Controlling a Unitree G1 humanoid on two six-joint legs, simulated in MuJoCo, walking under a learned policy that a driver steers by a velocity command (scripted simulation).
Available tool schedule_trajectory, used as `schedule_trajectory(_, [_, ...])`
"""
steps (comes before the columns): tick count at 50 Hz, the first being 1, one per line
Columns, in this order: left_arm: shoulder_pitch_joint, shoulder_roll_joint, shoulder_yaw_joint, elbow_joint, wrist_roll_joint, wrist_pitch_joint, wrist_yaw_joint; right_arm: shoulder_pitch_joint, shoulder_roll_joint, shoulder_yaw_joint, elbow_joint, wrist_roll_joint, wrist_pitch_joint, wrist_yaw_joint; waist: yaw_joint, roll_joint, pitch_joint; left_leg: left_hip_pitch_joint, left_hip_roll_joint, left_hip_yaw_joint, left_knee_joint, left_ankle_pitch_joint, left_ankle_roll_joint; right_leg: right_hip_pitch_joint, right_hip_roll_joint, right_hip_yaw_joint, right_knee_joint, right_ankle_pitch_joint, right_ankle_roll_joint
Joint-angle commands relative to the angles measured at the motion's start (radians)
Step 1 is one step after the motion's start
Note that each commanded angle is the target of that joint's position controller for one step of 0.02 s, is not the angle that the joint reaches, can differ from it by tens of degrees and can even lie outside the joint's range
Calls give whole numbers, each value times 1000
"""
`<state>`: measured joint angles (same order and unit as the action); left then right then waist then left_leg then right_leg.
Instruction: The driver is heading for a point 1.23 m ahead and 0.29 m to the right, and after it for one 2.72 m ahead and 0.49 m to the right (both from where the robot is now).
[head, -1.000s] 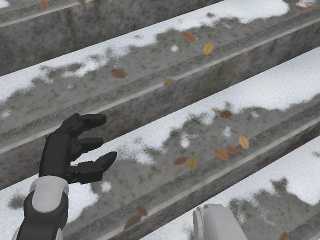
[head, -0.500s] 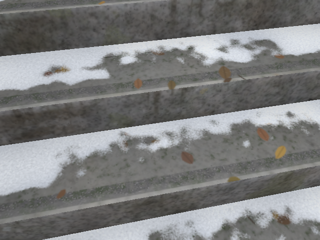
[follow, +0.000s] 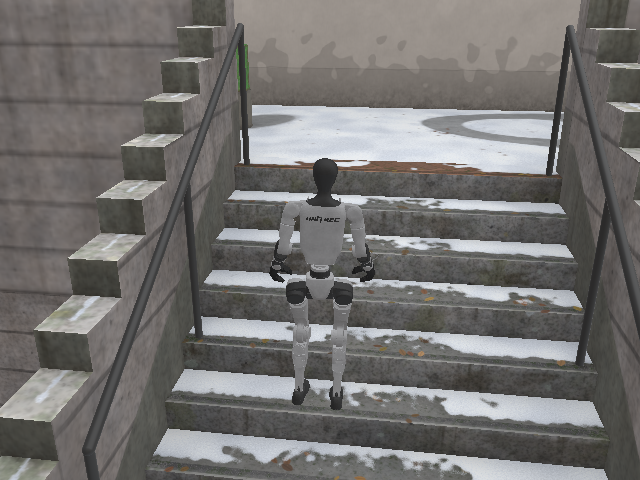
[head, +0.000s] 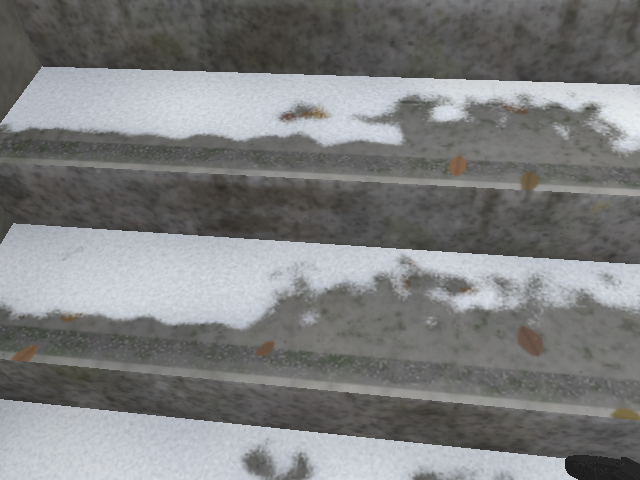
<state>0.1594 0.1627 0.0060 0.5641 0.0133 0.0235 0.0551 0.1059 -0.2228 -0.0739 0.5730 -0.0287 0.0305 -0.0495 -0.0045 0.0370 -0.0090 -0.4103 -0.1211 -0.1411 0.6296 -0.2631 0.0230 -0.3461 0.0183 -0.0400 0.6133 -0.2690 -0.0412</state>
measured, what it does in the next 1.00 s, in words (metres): climbs: left foot, then left foot 0.17 m higher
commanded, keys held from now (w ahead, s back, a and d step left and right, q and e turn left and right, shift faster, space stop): shift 0.28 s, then w+shift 0.26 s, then shift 0.46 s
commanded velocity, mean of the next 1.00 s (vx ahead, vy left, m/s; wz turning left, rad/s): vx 0.24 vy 0.00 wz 0.07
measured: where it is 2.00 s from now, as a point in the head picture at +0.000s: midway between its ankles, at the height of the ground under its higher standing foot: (424, 317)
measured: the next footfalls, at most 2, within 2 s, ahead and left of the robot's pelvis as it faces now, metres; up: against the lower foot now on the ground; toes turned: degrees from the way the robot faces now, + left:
left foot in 0.28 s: +0.00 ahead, +0.11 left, +0.00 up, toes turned +0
left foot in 0.98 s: +0.34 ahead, +0.12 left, +0.17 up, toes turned +10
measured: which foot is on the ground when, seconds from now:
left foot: up 0.00-0.26, down 0.28-0.60, up 0.62-0.96, down 0.98-1.00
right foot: down 0.00-1.00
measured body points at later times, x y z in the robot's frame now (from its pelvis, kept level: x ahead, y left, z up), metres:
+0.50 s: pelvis -0.02 -0.01 +0.01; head -0.02 -0.02 +0.46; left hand +0.12 +0.24 -0.09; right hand +0.02 -0.27 -0.12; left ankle -0.04 +0.11 -0.72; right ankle -0.04 -0.10 -0.67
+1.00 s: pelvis +0.15 +0.01 +0.04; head +0.22 +0.01 +0.48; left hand +0.04 +0.22 -0.10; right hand +0.44 -0.11 -0.03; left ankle +0.31 +0.10 -0.56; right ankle -0.03 -0.12 -0.70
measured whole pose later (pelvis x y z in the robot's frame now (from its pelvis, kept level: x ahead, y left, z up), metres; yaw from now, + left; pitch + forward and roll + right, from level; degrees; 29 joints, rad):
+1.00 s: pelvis +0.15 +0.01 +0.04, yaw +3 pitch +4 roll +3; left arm 0.52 0.14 0.02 0.99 -0.03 -0.09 0.00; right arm -0.07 -0.07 0.05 0.52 -0.01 -0.01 -0.01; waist 0.06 -0.04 0.06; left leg -1.01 0.02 0.18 1.29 -0.34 0.13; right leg 0.07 -0.08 -0.05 0.27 -0.21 -0.02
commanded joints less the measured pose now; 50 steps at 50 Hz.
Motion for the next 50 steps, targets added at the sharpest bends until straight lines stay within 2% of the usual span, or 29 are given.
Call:
schedule_trajectory(1, [-52,107,23,-109,26,-30,8,130,-52,-22,-22,-5,-5,21,-7,-321,-193,-59,21,17,341,-311,-56,143,-409,428,-293,645,-201])
schedule_trajectory(2, [-89,90,23,-117,19,-36,2,137,-82,-37,-3,-11,-9,24,-26,-217,-190,-15,50,4,525,-288,-93,87,-415,419,-281,670,-278])
schedule_trajectory(3, [-117,68,14,-112,20,-40,2,109,-72,-37,13,0,-6,24,-28,-206,-143,-18,72,6,598,-235,-106,10,-367,385,-295,463,-277])
schedule_trajectory(4, [-99,37,5,-93,26,-47,1,72,-58,-25,27,4,0,27,-24,-100,-55,-46,77,18,573,-189,-119,-14,-290,279,-309,284,-221])
schedule_trajectory(7, [-6,60,12,-48,22,-40,18,100,-16,-12,70,6,24,42,-10,-118,-21,-81,78,72,412,-176,-116,112,-172,174,-277,228,-135])
schedule_trajectory(11, [123,105,44,-10,17,-35,29,27,8,13,85,30,7,40,63,-216,-52,-60,73,162,-64,-283,-92,349,-167,209,-258,274,-118])
schedule_trajectory(14, [152,101,63,38,4,-32,20,180,19,12,170,20,-6,16,18,-194,-87,163,80,189,-248,-18,-49,225,-159,181,-217,237,-117])
schedule_trajectory(15, [160,63,55,51,-2,-39,10,236,17,15,197,10,-8,17,2,-167,-127,286,110,153,-229,-5,-27,118,-162,200,-275,-72,-90])
schedule_trajectory(17, [82,156,90,29,-11,-15,-7,283,-54,-17,174,-15,-15,28,-43,-97,-9,218,77,177,-84,-346,51,-93,-133,203,-357,-655,-82])
schedule_trajectory(19, [-89,147,83,-13,-18,-17,-18,286,-15,2,147,-7,-26,26,-106,-17,89,254,119,142,-104,-265,115,-307,-109,143,-207,-529,-84])
schedule_trajectory(20, [-137,122,76,-25,-10,-24,-24,330,-23,1,154,-3,-30,21,-126,48,74,272,159,60,-175,-334,146,-355,-55,67,-95,-419,-55])
schedule_trajectory(22, [-79,56,61,-35,1,-41,-39,231,-108,-26,113,14,-52,19,-46,283,55,43,442,-474,-531,-660,313,-249,-6,2,408,-48,-28])
schedule_trajectory(23, [-21,98,76,-22,9,-47,-43,113,-107,-26,83,13,-63,23,16,198,54,-62,453,-488,-553,-576,333,-231,-31,58,582,-67,-17])
schedule_trajectory(24, [35,97,75,-8,20,-55,-55,62,-103,-24,73,3,-81,25,60,84,24,-90,408,-354,-517,-438,284,-182,-38,87,591,-79,-9])
schedule_trajectory(27, [215,88,56,69,-13,-69,-53,93,-100,-20,123,0,-105,30,108,61,-37,-86,259,-58,-415,-196,217,139,-18,-28,85,-224,-69])
schedule_trajectory(29, [326,70,54,145,21,-66,-34,165,-73,-22,159,4,-86,27,119,-17,21,-107,187,22,-168,-99,221,339,67,-118,-233,-111,-79])
schedule_trajectory(30, [422,99,63,172,32,-81,-25,119,-55,-21,141,2,-95,37,164,-113,-1,-267,145,80,122,56,181,540,-56,89,-306,-53,-112])
schedule_trajectory(31, [437,221,83,158,39,-89,-23,105,27,7,99,12,-114,52,138,-326,-64,-529,54,186,437,-154,97,687,-300,506,-405,-2,-178])
schedule_trajectory(32, [441,251,95,169,40,-91,-23,121,-10,0,91,-9,-112,58,124,-315,-34,-633,108,156,670,-212,60,591,-425,691,-416,-47,-311])
schedule_trajectory(33, [384,190,83,168,34,-106,-35,42,-27,-5,73,-20,-105,56,106,-138,51,-705,148,136,908,-179,31,505,-423,636,-422,-60,-349])
schedule_trajectory(38, [364,81,41,291,24,-150,-49,-121,99,62,-47,-12,-79,31,9,-68,149,-1015,159,89,1572,-236,87,321,-333,280,-398,203,-211])
schedule_trajectory(43, [397,90,26,396,1,-121,-28,-309,116,110,-208,-2,-56,28,7,-64,204,-960,226,225,1187,-267,93,197,-233,82,-561,367,-126])
schedule_trajectory(44, [436,87,22,419,-3,-109,-15,-320,120,115,-222,-2,-49,36,37,-77,167,-880,222,264,1086,-232,90,219,-222,62,-599,469,-136])
schedule_trajectory(45, [429,104,26,406,-26,-100,-7,-278,161,139,-227,21,-37,48,29,-103,85,-562,229,296,840,-171,135,150,-217,11,-676,624,-151])
schedule_trajectory(46, [386,119,26,370,-26,-95,-13,-224,130,123,-178,29,-25,53,28,-58,-1,-260,157,388,709,-133,138,66,-188,-15,-630,844,-157])
schedule_trajectory(47, [382,205,42,355,-26,-112,-24,-86,103,96,-124,46,-25,43,-34,-183,-128,-39,87,395,710,-134,139,119,-229,-18,-479,1394,-148])
schedule_trajectory(48, [349,275,65,346,-43,-130,-34,153,62,70,-36,40,-24,32,-128,-225,-286,128,52,360,638,-35,149,225,-250,-15,-273,1658,-111])
schedule_trajectory(49, [302,319,86,333,-74,-147,-55,270,10,51,1,25,-28,27,-200,-209,-363,239,48,273,381,2,158,292,-228,-24,-44,1589,-53])
schedule_trajectory(50, [342,257,74,302,-81,-168,-80,317,-59,27,47,6,-46,17,-182,-66,-416,460,214,-50,268,166,240,20,-136,24,249,1143,12])
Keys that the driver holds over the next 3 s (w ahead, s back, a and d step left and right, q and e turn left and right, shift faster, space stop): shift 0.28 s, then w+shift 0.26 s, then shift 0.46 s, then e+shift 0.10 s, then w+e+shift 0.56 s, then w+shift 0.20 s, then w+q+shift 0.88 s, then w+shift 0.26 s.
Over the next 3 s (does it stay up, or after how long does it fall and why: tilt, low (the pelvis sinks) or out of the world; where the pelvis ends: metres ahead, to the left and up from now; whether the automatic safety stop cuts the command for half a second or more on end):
stays up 1.44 -0.41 0.74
